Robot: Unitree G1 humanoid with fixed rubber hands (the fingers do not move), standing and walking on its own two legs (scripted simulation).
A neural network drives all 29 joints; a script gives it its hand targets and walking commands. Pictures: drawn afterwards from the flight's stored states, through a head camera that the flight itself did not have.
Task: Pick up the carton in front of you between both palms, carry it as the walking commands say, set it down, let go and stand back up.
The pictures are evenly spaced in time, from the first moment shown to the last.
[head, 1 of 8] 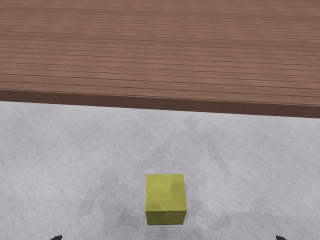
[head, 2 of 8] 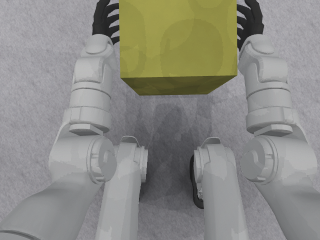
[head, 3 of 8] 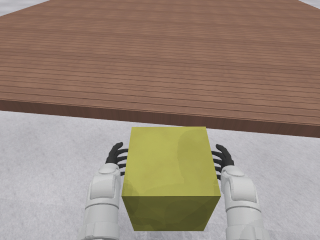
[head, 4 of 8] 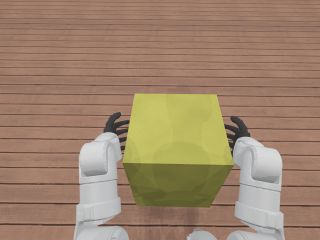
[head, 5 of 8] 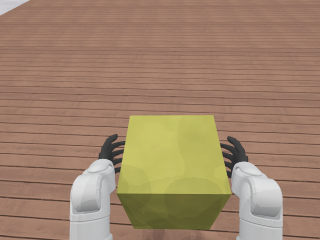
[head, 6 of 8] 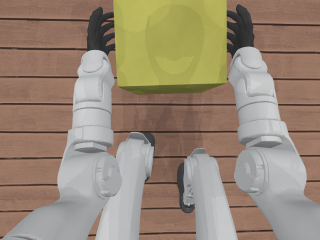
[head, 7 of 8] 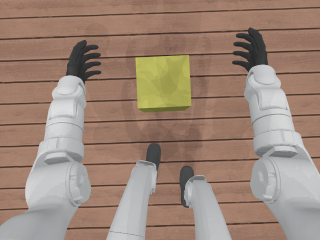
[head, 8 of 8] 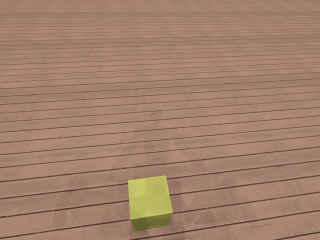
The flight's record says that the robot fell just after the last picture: no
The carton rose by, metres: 0.86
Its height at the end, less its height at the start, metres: +0.14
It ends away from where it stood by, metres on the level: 3.85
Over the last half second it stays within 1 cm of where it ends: yes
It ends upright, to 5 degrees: yes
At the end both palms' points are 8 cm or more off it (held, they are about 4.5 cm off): yes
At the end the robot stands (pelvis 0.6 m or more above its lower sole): yes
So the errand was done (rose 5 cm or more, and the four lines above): yes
